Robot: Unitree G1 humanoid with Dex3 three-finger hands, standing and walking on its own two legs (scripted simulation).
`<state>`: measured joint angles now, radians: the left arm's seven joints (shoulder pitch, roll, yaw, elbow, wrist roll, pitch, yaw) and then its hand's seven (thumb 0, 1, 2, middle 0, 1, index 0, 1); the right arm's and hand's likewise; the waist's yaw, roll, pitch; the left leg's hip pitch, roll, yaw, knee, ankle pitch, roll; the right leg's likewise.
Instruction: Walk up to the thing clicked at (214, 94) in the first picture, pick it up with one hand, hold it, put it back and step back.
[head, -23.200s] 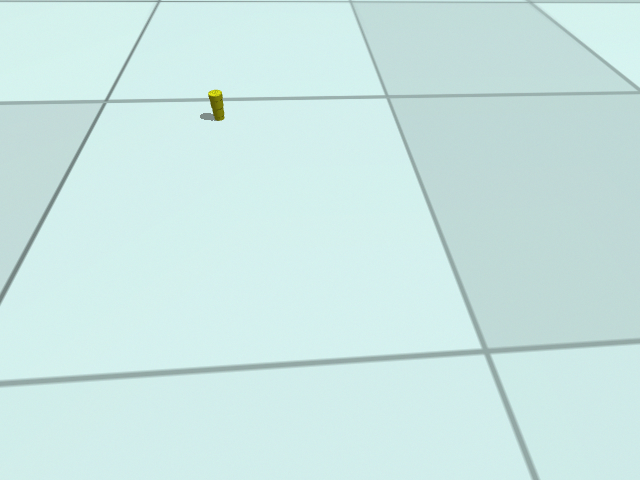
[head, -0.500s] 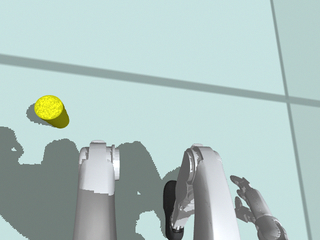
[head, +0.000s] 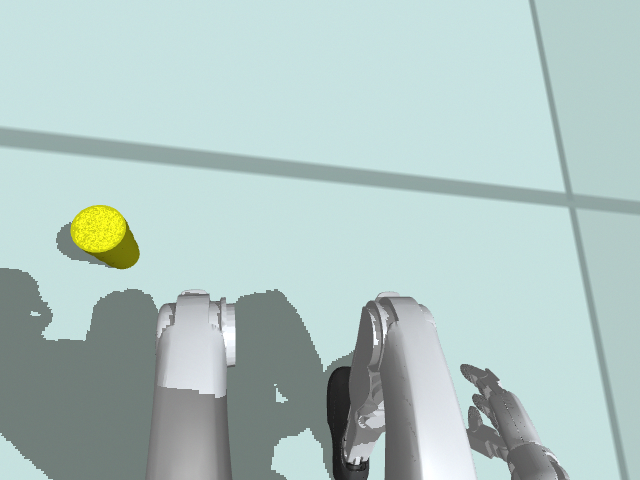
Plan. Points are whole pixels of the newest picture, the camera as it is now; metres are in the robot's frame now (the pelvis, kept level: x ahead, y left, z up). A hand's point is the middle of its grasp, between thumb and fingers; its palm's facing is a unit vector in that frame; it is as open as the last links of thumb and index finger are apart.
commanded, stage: go down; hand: left
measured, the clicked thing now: (112, 242) +0.43 +0.32 -0.30
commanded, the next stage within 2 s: none
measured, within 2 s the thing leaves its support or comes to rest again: neither
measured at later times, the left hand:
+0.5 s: hand out of the picture +0.31 +0.48 +0.02, palm faces +0.37 -0.93 +0.00, open 17.7 cm
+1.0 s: hand out of the picture +0.31 +0.50 +0.00, palm faces +0.40 -0.92 -0.03, open 17.7 cm
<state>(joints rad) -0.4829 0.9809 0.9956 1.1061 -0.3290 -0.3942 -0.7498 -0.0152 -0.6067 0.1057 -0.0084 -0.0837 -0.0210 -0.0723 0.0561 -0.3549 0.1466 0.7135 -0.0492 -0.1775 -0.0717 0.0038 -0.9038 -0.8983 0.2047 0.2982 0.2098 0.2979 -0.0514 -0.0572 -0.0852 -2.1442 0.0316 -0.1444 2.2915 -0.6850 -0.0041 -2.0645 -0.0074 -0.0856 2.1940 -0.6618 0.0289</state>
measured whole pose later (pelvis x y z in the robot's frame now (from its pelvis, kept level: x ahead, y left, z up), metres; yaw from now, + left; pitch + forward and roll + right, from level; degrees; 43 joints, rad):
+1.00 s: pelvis +0.00 +0.00 -0.03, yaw -1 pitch +27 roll -10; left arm -0.54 1.06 1.06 1.16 -0.31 -0.43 -0.86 -0.01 -0.61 0.10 -0.01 -0.09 -0.02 -0.08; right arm 0.02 -0.41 0.17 0.70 -0.08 -0.19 -0.06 0.00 -0.90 -0.90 0.20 0.30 0.21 0.30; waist -0.03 -0.10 0.03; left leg -2.19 0.02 -0.18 2.38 -0.68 -0.01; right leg -2.10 0.00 -0.11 2.27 -0.66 0.03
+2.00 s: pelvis +0.00 +0.00 +0.01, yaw +1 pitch +30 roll -8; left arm -0.45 0.92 0.96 1.06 -0.34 -0.40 -0.71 -0.02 -0.60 0.12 -0.01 -0.09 -0.01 -0.07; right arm 0.05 -0.33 0.14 0.72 -0.04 -0.18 -0.08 0.00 -0.90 -0.90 0.20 0.30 0.21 0.30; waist -0.04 -0.05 -0.11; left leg -2.12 0.03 -0.14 2.26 -0.68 0.00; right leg -2.05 -0.01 -0.08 2.17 -0.66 0.03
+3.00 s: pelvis +0.00 +0.00 -0.02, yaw +0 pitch +28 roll -9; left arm -0.56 1.07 1.03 1.19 -0.31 -0.43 -0.84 -0.01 -0.61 0.11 0.00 -0.09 -0.02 -0.07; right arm 0.02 -0.41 0.16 0.69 -0.07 -0.20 -0.07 0.00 -0.90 -0.90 0.20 0.30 0.21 0.30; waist -0.03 -0.09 0.00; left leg -2.18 0.02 -0.17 2.36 -0.68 -0.02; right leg -2.09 0.00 -0.10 2.25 -0.66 0.03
